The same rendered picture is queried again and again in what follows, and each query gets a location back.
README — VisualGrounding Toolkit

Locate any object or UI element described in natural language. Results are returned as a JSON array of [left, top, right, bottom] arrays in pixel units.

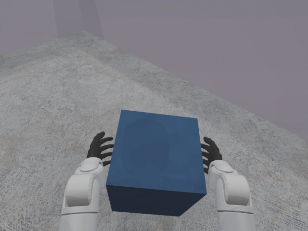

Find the left robot forearm
[[59, 157, 105, 231]]

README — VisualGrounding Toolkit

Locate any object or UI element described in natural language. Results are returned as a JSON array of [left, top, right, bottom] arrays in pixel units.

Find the robot right hand
[[201, 137, 222, 174]]

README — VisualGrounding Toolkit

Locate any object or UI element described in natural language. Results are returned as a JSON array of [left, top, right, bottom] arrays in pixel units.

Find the carton
[[106, 110, 207, 217]]

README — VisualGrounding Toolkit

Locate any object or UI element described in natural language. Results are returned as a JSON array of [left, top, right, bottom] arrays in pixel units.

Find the robot left hand
[[87, 131, 114, 166]]

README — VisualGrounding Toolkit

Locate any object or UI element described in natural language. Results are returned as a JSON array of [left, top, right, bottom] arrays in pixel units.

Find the right robot forearm
[[208, 160, 256, 231]]

